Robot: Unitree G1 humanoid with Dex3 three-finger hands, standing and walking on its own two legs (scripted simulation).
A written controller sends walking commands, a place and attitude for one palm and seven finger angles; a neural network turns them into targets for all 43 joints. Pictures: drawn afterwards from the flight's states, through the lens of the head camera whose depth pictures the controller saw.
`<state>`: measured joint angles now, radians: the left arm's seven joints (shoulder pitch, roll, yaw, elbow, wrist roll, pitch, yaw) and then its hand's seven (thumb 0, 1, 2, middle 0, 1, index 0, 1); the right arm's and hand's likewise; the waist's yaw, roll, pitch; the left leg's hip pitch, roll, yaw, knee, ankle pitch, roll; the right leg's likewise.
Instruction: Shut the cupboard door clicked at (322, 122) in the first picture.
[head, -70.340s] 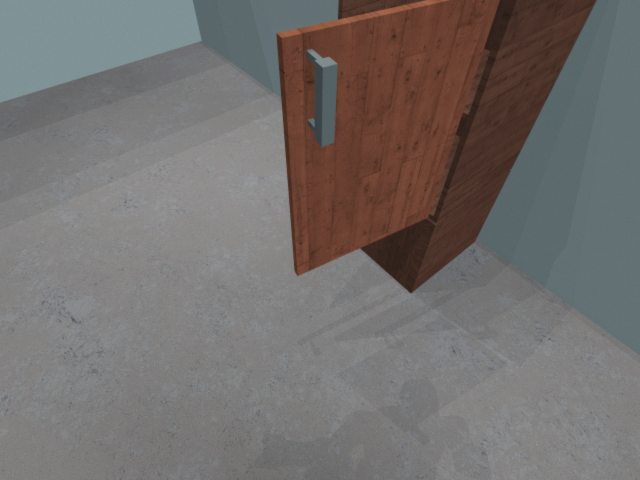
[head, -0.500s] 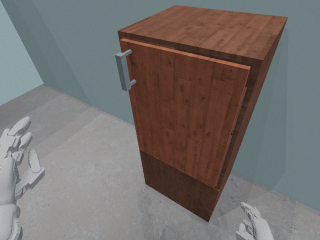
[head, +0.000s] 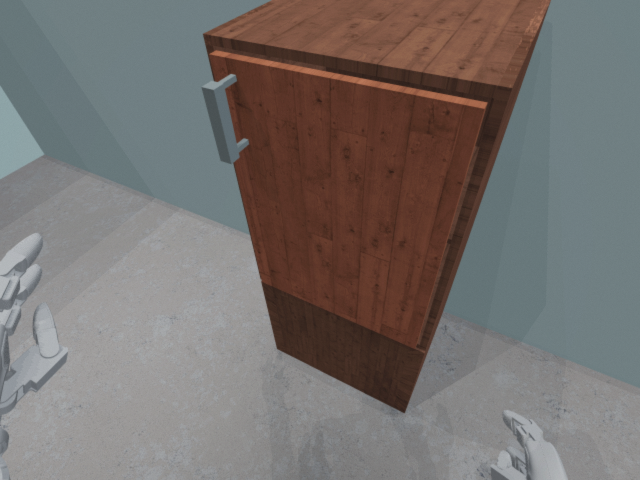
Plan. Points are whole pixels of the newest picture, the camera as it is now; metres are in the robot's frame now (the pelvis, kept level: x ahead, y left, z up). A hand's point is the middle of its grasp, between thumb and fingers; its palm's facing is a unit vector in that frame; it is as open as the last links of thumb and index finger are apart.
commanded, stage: step back with the hand held close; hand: left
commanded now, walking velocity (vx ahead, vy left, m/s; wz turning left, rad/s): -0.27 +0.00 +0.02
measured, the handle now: (229, 119) +0.62 +0.20 +0.16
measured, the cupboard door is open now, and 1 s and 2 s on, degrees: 0 0 0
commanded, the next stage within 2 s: stop stepping back and stand still in 0.96 s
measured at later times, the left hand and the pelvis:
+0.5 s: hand out of the picture +0.13 +0.29 +0.17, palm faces +0.48 -0.75 -0.46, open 7.4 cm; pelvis -0.06 +0.02 -0.01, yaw +3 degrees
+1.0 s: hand out of the picture +0.05 +0.29 +0.17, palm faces +0.48 -0.76 -0.44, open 7.4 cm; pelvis -0.15 +0.02 -0.01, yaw +4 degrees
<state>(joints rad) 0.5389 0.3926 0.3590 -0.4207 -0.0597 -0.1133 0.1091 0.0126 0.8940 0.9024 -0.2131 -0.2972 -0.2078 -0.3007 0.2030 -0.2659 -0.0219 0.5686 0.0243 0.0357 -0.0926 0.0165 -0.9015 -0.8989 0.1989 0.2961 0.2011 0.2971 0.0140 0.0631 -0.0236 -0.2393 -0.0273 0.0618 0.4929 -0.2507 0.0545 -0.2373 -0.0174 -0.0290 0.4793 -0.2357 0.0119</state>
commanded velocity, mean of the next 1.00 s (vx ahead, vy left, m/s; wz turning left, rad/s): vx -0.34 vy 0.00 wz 0.00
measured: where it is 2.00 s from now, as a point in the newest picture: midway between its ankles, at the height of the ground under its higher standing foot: outside the picture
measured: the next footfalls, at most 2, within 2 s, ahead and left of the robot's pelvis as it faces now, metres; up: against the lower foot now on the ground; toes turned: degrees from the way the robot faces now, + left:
right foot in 0.52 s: -0.05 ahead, -0.12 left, +0.00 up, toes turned +5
left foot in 0.96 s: -0.13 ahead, +0.14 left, +0.00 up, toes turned +1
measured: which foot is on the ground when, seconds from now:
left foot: down 0.00-0.76, up 0.78-0.94, down 0.96-1.00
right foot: down 0.00-0.38, up 0.40-0.50, down 0.52-1.00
